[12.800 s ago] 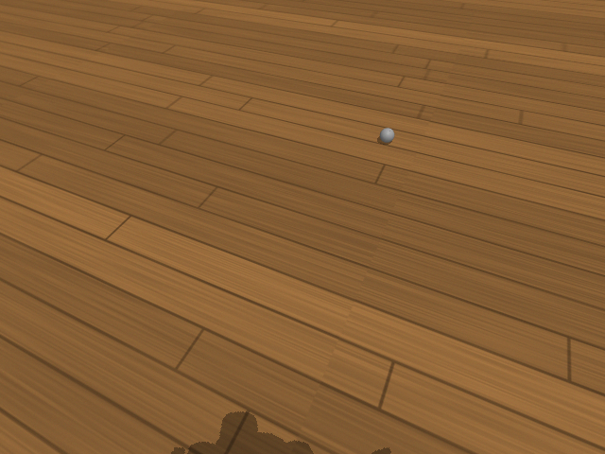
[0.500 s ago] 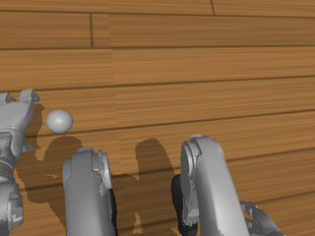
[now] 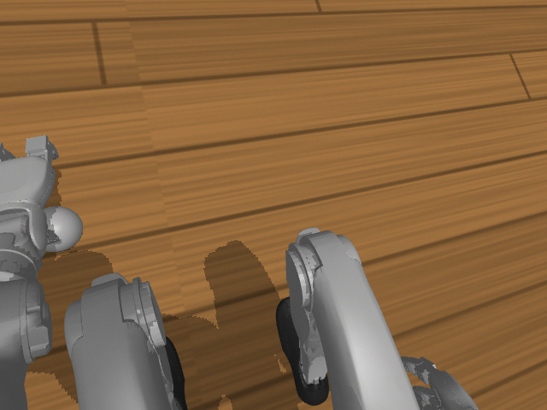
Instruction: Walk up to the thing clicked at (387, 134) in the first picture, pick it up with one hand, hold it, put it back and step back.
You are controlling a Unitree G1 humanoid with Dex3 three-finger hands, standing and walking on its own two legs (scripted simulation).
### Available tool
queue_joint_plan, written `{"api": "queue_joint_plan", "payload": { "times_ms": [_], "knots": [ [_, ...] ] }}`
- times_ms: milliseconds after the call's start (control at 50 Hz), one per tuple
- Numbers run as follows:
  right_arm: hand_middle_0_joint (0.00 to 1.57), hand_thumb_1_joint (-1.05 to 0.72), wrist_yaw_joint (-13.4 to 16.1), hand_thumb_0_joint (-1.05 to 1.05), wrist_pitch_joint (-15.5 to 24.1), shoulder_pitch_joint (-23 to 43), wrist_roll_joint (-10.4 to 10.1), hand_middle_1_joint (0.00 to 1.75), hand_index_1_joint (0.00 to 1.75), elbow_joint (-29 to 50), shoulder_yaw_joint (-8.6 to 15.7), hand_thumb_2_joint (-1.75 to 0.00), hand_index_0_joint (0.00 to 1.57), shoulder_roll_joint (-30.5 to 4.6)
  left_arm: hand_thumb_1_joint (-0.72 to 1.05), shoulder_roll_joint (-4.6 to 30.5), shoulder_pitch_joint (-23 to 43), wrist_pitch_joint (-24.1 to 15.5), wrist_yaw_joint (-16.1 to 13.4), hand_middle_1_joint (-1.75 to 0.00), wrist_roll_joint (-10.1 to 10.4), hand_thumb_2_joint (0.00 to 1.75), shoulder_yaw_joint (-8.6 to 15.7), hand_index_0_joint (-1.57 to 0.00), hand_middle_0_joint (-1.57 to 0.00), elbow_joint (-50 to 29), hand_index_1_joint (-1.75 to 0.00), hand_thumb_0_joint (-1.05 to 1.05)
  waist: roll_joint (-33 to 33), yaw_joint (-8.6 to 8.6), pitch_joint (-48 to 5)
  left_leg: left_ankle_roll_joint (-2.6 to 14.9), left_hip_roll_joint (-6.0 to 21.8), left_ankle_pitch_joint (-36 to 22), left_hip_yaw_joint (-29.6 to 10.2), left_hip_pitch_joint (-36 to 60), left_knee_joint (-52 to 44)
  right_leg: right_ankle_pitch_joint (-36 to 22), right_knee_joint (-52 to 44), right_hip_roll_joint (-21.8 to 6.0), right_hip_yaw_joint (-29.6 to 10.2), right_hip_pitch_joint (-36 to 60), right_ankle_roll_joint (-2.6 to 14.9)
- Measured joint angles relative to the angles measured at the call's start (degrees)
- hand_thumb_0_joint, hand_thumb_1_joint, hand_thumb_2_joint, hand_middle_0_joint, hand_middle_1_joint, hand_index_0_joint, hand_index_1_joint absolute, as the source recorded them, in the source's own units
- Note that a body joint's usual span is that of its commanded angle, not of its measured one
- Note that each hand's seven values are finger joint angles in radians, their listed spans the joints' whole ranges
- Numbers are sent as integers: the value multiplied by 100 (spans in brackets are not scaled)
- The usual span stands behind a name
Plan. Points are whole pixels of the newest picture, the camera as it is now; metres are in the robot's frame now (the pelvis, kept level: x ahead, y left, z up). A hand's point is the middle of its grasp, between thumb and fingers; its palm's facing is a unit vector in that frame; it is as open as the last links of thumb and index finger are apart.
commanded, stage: rest palm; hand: left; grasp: from above
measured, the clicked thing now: (56, 228) +0.43 +0.30 -0.28
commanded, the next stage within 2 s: close in 1.54 s
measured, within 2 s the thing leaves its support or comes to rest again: neither
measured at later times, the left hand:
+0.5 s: hand (45, 242) +0.40 +0.30 -0.23, palm faces -0.42 -0.12 -0.90, open 14.0 cm
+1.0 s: hand (46, 238) +0.41 +0.30 -0.25, palm faces -0.48 -0.16 -0.86, open 14.1 cm
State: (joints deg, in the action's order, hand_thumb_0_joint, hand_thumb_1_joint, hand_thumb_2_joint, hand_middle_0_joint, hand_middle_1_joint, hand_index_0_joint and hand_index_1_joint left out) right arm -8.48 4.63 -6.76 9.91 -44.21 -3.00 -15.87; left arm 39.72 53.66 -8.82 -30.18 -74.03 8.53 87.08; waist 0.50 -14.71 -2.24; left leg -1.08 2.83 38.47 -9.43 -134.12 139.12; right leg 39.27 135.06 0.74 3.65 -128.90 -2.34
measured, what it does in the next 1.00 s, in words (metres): stands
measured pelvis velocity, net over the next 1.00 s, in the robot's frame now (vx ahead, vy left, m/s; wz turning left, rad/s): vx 0.01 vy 0.00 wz -0.05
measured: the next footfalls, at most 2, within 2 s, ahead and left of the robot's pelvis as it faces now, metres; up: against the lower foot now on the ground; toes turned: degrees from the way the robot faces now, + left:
none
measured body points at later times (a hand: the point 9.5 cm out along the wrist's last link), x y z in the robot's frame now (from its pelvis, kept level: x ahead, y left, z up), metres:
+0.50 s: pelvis +0.00 +0.00 -0.02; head +0.24 +0.09 +0.35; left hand +0.42 +0.30 -0.18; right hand +0.09 -0.28 -0.12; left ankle +0.08 +0.14 -0.29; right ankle +0.10 -0.13 -0.29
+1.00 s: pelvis +0.01 +0.00 -0.03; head +0.26 +0.08 +0.33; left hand +0.43 +0.31 -0.20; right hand +0.04 -0.26 -0.13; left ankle +0.08 +0.14 -0.29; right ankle +0.10 -0.13 -0.29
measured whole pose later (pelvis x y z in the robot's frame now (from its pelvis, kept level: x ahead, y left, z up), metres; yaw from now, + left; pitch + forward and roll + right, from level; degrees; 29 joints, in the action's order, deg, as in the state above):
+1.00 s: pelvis +0.01 +0.00 -0.03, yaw -3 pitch +28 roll -10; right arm -15.7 8.6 -5.4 16.2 -46.7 -8.1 -15.9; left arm 47.2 49.0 -17.7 -33.6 -72.6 11.3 93.6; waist 3.5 -15.1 5.3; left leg -2.1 2.3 41.0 -13.7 -134.9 146.8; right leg 40.5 140.4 1.9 6.3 -128.8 -3.0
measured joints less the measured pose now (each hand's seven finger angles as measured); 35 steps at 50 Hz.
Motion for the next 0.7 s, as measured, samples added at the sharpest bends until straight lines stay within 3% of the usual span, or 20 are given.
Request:
{"api": "queue_joint_plan", "payload": {
  "times_ms": [100,180,260,380,440,500,600,700],
  "knots": [
    [20,-90,-68,0,-52,-150,-43,30,30,-45,47,-89,21,1,-47,23,-393,50,335,-109,325,95,162,-11,-7,-395,-105,0,-88,107,94,-8,27,48,7,64,-18,21,-8,21,-7,25,0],
    [20,-90,-99,1,-93,-201,-65,30,30,-126,91,-89,21,33,-47,38,-657,-179,619,-109,499,94,-5,-11,-7,-608,-105,0,-79,298,139,-20,12,50,29,106,-43,43,-2,1,-23,55,16],
    [20,-90,-114,1,-63,-120,-6,30,30,-151,46,-90,21,27,-48,153,-668,-605,626,-108,456,95,-199,-11,-7,-418,-104,0,21,405,223,-45,-24,28,-11,105,9,42,47,-18,7,76,30],
    [20,-90,-135,0,38,146,187,30,30,-118,-49,-90,21,-37,-49,346,-568,-1161,-7,-105,-30,96,-114,-10,-7,64,-102,0,268,325,325,-90,-64,31,-134,21,250,37,226,-5,84,44,24],
    [20,-90,-171,0,115,311,362,30,30,-181,-73,-90,21,-60,-48,385,-503,-1164,-457,-103,-286,95,-38,-9,-7,331,-101,0,381,221,327,-105,-81,59,-189,-32,391,58,339,6,113,11,17],
    [20,-90,-237,0,211,479,535,30,30,-272,-101,-90,21,-81,-48,371,-448,-965,-830,-103,-415,95,-4,-9,-6,520,-100,0,445,109,336,-113,-98,91,-234,-82,511,88,434,13,135,-18,1],
    [20,-90,-399,0,360,653,658,30,30,-332,-158,-90,20,-104,-48,333,-340,-518,-1102,-102,-373,94,56,-9,-6,678,-99,0,439,-30,376,-99,-84,151,-283,-162,643,110,517,52,157,-87,-35],
    [20,-90,-548,0,447,641,652,30,30,-270,-234,-90,20,-87,-49,410,-216,-249,-965,-101,-107,94,250,-8,-6,630,-99,0,350,-95,497,-65,-53,211,-322,-205,731,120,549,98,178,-123,-77]
  ]
}}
